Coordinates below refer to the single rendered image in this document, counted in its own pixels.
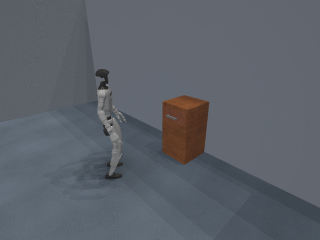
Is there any left robot forearm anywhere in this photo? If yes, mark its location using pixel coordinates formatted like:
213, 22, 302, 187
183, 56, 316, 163
112, 104, 119, 114

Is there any cabinet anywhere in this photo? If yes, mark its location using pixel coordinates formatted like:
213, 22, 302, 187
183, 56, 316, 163
162, 95, 209, 165

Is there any right robot hand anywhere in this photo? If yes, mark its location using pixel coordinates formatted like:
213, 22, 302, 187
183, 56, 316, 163
110, 132, 123, 149

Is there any robot thigh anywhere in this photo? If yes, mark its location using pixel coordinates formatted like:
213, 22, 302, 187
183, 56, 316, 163
103, 126, 122, 156
113, 118, 122, 141

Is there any robot right upper arm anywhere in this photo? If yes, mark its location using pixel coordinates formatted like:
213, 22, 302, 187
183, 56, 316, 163
97, 90, 107, 115

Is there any drawer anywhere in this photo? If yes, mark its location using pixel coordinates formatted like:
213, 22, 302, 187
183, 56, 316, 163
163, 106, 186, 127

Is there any right robot forearm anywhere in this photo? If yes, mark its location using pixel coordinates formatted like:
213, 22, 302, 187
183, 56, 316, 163
98, 111, 115, 135

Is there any robot right thigh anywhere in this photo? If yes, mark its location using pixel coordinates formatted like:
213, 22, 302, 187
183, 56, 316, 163
103, 126, 122, 156

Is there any handle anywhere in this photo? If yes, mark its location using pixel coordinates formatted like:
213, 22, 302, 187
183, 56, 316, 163
166, 114, 178, 120

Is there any left robot hand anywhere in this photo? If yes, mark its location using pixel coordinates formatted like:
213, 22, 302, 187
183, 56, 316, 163
115, 112, 126, 123

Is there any robot left thigh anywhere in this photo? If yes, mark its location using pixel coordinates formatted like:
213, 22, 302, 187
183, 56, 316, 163
113, 118, 122, 141

